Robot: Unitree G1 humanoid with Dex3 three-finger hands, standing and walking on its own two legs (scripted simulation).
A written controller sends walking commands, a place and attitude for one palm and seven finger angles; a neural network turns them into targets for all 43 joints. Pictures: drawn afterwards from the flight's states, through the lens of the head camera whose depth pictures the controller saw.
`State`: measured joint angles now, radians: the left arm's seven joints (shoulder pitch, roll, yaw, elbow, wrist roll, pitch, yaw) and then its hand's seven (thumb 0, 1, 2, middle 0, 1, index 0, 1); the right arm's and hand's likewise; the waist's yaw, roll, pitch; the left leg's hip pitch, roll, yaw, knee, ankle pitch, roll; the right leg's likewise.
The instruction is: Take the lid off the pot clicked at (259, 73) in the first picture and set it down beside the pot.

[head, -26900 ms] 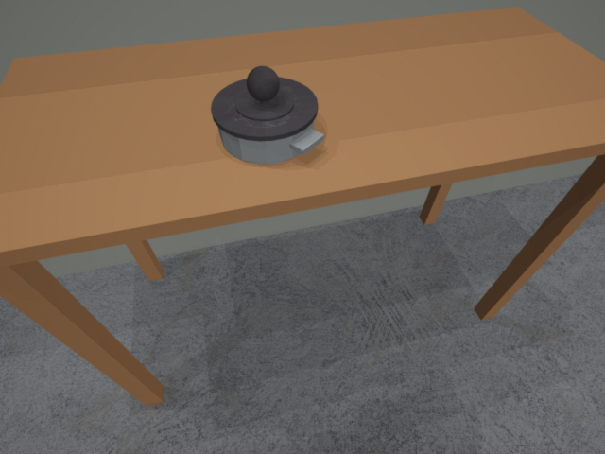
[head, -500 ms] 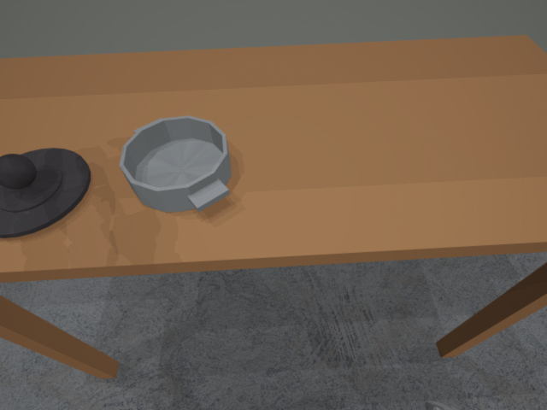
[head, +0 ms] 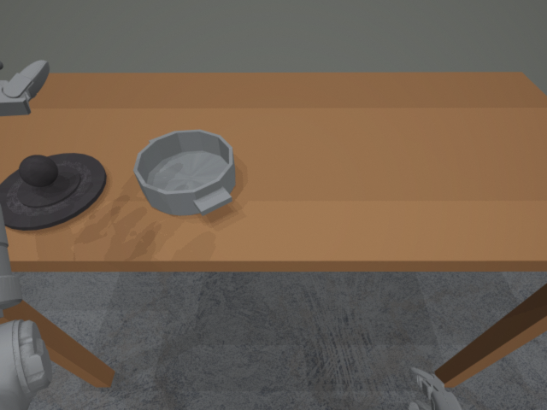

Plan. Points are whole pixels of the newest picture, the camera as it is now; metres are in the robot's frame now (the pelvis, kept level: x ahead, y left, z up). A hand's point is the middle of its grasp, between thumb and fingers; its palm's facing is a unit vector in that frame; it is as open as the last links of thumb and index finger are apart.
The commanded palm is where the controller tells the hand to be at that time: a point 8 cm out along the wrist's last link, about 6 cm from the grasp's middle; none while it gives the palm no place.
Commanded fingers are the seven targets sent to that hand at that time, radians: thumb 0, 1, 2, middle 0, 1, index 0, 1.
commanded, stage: draw the hand back to the body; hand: left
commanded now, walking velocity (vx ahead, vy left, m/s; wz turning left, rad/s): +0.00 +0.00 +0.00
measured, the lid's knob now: (39, 171) +0.42 +0.41 +0.12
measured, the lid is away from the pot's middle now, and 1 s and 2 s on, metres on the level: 0.23 0.23 0.23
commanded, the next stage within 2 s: step back with the hand held close in 1.44 s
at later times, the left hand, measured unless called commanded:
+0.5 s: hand out of the picture +0.28 +0.28 +0.32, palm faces +0.59 -0.78 -0.18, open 8.5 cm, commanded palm +0.23 +0.31 +0.31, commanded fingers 0.00 0.82 0.90 -0.22 -0.32 -0.22 -0.32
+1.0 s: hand out of the picture +0.21 +0.26 +0.30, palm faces +0.55 -0.81 -0.20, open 7.5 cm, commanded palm +0.15 +0.29 +0.29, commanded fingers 0.00 0.90 0.90 -0.20 -0.30 -0.20 -0.30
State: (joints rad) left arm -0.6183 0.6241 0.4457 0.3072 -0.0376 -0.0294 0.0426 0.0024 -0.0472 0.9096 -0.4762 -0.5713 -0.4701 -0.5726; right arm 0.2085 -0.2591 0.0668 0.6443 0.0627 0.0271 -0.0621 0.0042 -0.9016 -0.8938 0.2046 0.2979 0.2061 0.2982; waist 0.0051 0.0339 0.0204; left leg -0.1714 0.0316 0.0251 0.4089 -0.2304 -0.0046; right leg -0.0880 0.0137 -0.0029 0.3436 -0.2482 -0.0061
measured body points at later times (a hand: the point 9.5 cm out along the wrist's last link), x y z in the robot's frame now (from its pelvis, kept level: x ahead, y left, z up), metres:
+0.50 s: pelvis +0.00 -0.02 +0.00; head -0.01 -0.04 +0.45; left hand +0.25 +0.32 +0.32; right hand +0.19 -0.25 -0.09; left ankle -0.01 +0.12 -0.74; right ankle -0.04 -0.12 -0.74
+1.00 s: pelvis -0.01 +0.00 +0.00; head -0.03 -0.02 +0.45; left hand +0.18 +0.30 +0.31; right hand +0.18 -0.22 -0.09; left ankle -0.01 +0.12 -0.74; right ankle -0.04 -0.12 -0.74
